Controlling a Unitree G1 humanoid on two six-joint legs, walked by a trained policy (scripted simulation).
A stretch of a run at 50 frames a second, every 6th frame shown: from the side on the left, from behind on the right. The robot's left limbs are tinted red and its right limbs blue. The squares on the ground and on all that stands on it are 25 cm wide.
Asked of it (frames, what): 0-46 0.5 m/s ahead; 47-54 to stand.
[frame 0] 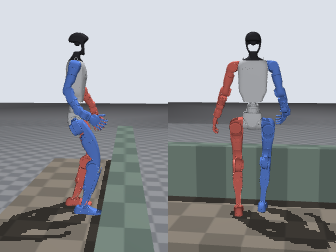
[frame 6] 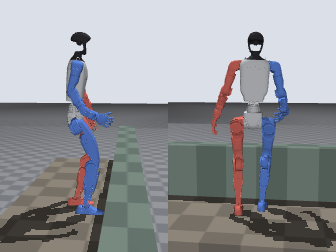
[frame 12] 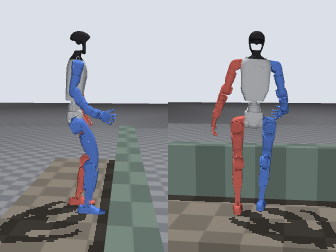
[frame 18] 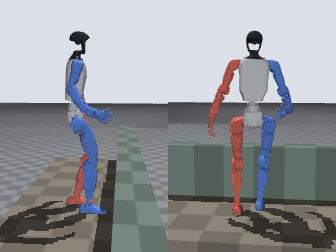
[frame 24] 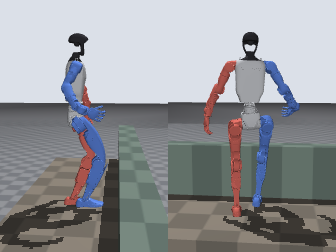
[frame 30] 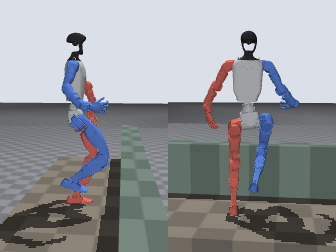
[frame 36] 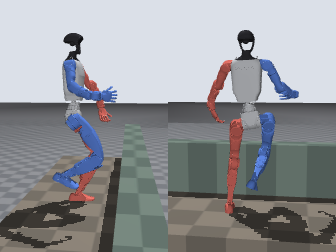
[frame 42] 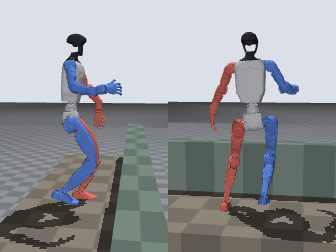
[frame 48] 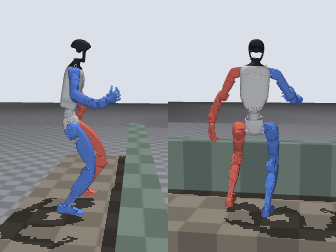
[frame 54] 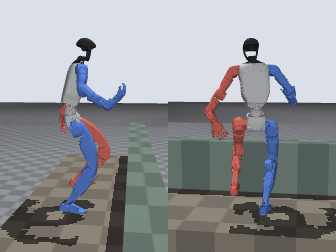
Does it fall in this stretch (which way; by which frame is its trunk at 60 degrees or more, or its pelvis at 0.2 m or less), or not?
no
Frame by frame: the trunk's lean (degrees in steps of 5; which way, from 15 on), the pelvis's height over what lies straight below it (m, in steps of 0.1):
0: 5, 0.8
6: 5, 0.8
12: 5, 0.8
18: 5, 0.8
24: 5, 0.8
30: 0, 0.8
36: 0, 0.8
42: 5, 0.7
48: 10, 0.7
54: 15 forward, 0.7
